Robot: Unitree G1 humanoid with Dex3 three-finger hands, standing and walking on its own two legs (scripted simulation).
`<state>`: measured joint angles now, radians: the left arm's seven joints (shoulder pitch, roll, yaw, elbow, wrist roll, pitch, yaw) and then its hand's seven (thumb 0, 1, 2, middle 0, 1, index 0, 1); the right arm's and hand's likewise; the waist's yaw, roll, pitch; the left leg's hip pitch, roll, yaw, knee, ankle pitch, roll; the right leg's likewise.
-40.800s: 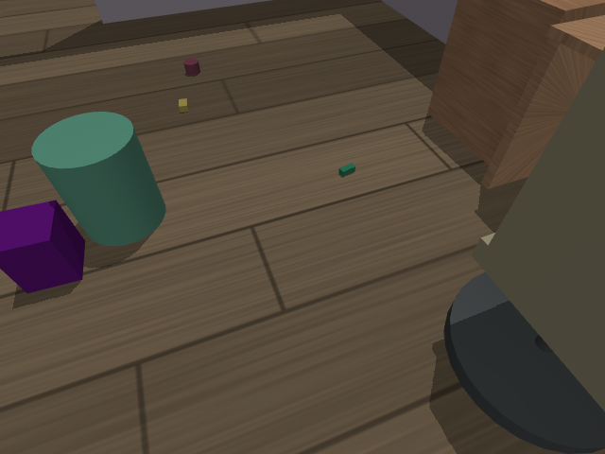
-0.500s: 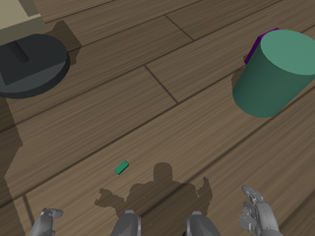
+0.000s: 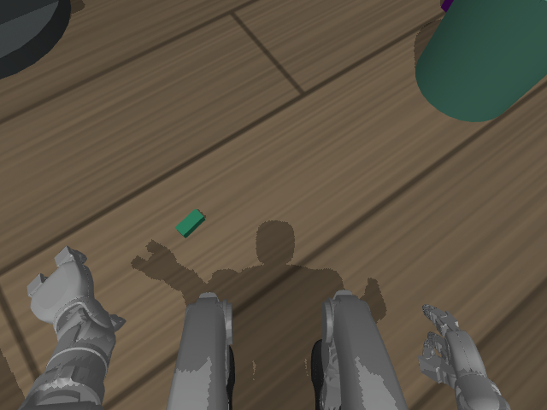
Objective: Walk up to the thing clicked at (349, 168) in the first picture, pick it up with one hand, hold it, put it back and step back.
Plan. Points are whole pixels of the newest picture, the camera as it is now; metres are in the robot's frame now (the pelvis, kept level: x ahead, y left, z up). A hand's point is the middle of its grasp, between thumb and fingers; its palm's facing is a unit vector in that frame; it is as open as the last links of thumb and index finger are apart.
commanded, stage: rise first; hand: left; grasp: from above
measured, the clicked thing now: (190, 223) +0.52 +0.23 -0.52
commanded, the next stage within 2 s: none
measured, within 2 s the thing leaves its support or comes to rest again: neither
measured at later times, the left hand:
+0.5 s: hand (135, 260) +0.37 +0.30 -0.31, palm faces -0.21 -0.36 -0.91, open 13.2 cm
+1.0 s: hand (151, 239) +0.43 +0.29 -0.37, palm faces -0.26 -0.34 -0.90, open 13.5 cm
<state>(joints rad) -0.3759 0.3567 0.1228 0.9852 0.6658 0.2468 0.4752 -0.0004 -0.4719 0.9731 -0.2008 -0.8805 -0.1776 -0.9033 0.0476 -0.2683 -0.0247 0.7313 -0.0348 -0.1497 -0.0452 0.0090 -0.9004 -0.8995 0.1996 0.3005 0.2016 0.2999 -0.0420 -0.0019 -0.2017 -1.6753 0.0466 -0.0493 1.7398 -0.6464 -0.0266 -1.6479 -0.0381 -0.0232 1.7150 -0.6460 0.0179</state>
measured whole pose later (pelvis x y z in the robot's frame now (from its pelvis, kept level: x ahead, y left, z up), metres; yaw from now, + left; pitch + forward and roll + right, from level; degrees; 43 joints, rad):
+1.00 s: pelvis -0.03 +0.00 -0.21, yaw -5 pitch +34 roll -6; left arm -1.07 0.69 0.35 1.60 0.85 0.25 0.53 0.00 -0.44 0.95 -0.26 -0.82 -0.22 -0.85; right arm 0.16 -0.30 0.04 0.87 -0.15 -0.27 0.26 0.00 -0.90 -0.90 0.20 0.30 0.20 0.30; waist -0.23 0.02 -0.01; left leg -2.32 0.04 -0.13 2.41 -0.69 -0.02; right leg -2.28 0.00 -0.03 2.34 -0.66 0.04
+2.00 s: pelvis -0.03 +0.01 -0.22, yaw -10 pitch +32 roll -10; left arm -1.21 0.88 0.35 1.72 0.86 0.28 0.61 0.00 -0.38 0.86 -0.33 -0.75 -0.30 -0.78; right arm 0.17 -0.34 0.16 0.82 -0.18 -0.33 0.33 0.00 -0.92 -0.90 0.19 0.30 0.20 0.30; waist -0.34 -0.04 0.09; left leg -2.36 0.05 -0.20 2.48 -0.70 -0.01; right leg -2.27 0.02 -0.09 2.34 -0.64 0.06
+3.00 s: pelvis -0.03 +0.01 -0.21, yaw -10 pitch +32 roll -11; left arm -1.24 0.93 0.31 1.69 0.84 0.34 0.58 0.00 -0.42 0.88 -0.27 -0.85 -0.25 -0.87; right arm 0.19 -0.35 0.20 0.77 -0.17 -0.33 0.32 0.00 -0.92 -0.90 0.19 0.30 0.20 0.30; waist -0.37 -0.05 0.12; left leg -2.33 0.05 -0.21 2.44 -0.71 -0.01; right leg -2.24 0.03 -0.11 2.30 -0.64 0.06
